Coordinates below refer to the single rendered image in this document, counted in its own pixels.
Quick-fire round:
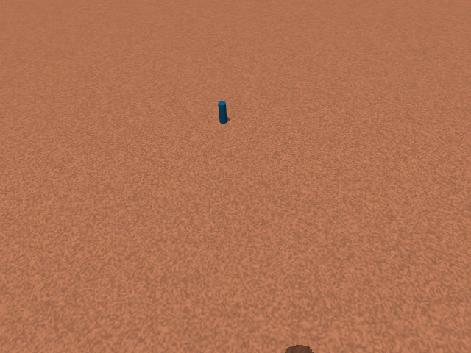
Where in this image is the can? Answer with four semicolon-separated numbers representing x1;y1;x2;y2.
218;101;227;124

